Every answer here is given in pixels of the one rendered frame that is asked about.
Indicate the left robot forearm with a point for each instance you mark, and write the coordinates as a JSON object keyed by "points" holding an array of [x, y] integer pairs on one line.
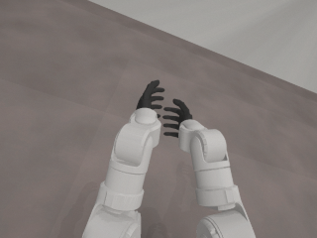
{"points": [[122, 189]]}

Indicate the robot left thigh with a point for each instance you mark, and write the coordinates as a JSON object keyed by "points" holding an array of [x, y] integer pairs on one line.
{"points": [[136, 215]]}

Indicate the right robot forearm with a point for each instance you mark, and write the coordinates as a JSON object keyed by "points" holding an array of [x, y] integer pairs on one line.
{"points": [[209, 156]]}

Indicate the robot left upper arm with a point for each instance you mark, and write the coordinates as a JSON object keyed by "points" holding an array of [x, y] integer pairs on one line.
{"points": [[106, 224]]}

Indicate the right robot hand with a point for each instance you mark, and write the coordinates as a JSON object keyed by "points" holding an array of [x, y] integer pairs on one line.
{"points": [[183, 112]]}

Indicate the robot right upper arm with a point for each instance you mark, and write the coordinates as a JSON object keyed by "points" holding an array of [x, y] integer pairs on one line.
{"points": [[228, 224]]}

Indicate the left robot hand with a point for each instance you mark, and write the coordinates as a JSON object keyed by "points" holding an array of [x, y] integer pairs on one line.
{"points": [[147, 98]]}

